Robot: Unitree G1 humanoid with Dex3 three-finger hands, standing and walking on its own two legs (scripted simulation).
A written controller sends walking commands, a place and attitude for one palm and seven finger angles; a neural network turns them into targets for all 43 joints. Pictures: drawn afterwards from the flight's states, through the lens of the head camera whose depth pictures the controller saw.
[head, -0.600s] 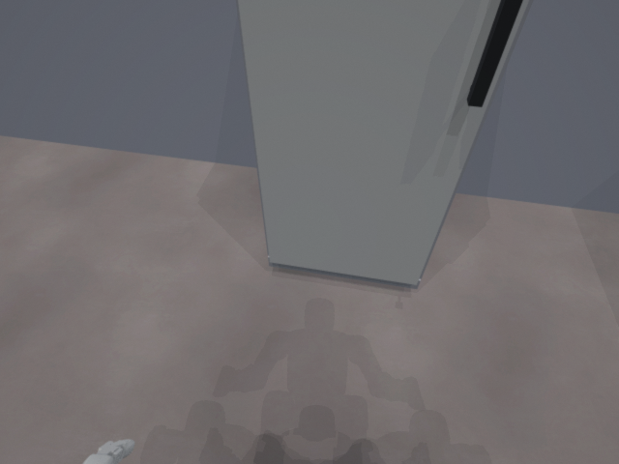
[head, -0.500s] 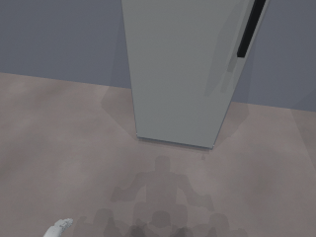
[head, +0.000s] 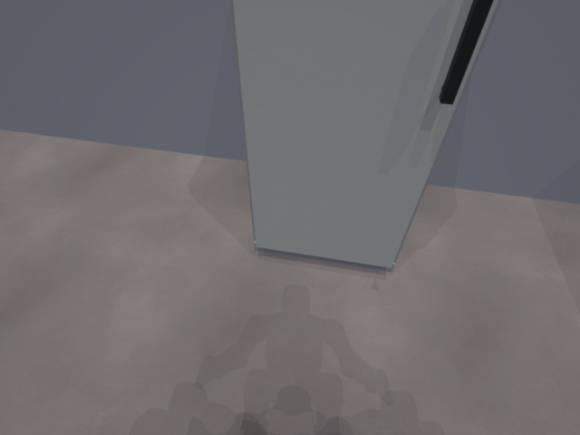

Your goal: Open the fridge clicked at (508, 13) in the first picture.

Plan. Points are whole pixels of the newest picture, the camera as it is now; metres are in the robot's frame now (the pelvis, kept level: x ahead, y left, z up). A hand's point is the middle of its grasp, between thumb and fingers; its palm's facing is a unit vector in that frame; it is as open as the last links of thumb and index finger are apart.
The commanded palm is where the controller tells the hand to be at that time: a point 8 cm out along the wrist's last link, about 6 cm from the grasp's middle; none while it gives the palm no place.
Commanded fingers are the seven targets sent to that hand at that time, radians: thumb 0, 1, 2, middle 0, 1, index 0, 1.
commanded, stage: stand and wait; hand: right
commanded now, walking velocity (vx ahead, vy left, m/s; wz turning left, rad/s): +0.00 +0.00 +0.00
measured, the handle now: (473, 16) +0.84 -0.32 +0.24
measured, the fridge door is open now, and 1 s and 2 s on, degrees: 0 0 0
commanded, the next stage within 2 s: look at it before walking up in 0.30 s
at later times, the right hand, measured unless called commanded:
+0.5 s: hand out of the picture +0.07 -0.23 -0.15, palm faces -0.03 +0.94 -0.33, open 7.4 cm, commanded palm none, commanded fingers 0.00 -0.90 -0.90 0.20 0.30 0.20 0.30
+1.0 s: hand out of the picture +0.07 -0.24 -0.15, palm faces -0.03 +0.94 -0.33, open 7.4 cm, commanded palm none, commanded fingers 0.00 -0.90 -0.90 0.20 0.30 0.20 0.30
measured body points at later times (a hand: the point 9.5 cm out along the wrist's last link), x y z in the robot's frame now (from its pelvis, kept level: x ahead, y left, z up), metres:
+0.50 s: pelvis -0.01 +0.01 +0.00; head -0.01 +0.01 +0.45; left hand +0.06 +0.31 -0.13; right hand +0.07 -0.28 -0.13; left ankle +0.01 +0.14 -0.74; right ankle +0.00 -0.11 -0.74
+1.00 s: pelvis +0.00 +0.01 +0.00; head +0.00 +0.01 +0.45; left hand +0.08 +0.31 -0.13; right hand +0.07 -0.29 -0.13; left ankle +0.01 +0.14 -0.74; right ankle +0.00 -0.11 -0.74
